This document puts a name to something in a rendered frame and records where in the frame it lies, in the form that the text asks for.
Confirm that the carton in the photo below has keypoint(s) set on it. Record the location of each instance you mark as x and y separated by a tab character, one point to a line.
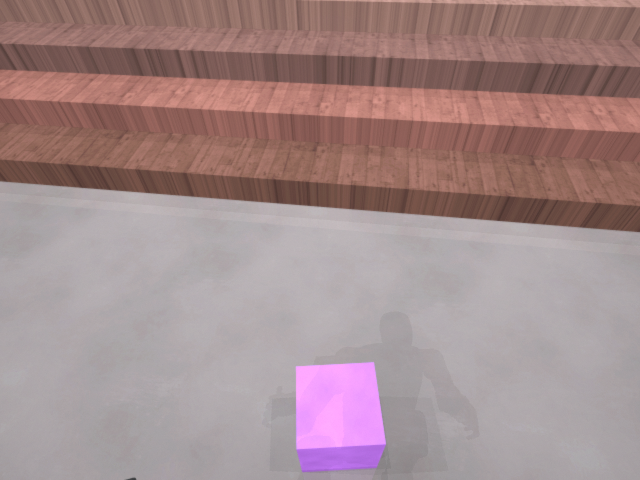
339	423

